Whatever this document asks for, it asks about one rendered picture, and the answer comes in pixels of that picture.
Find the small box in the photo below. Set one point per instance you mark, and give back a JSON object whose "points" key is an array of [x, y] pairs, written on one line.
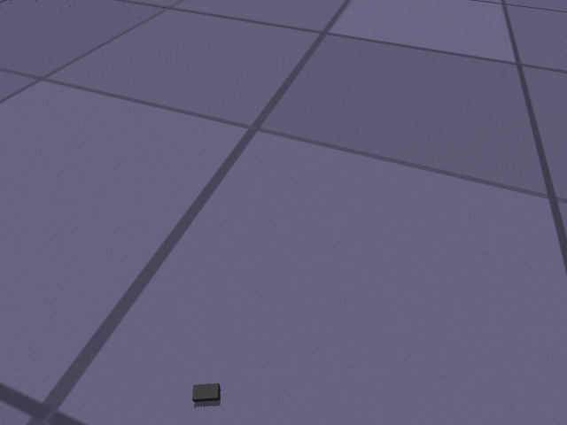
{"points": [[206, 392]]}

